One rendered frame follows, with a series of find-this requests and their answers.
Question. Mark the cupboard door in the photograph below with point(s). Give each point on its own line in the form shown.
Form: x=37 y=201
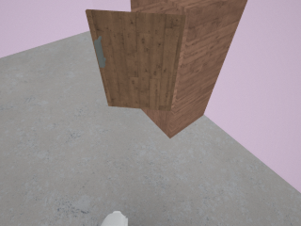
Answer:
x=142 y=52

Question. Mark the handle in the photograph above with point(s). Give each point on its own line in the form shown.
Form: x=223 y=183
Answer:
x=99 y=52

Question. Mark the left robot thigh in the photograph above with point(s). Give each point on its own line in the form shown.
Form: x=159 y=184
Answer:
x=115 y=219

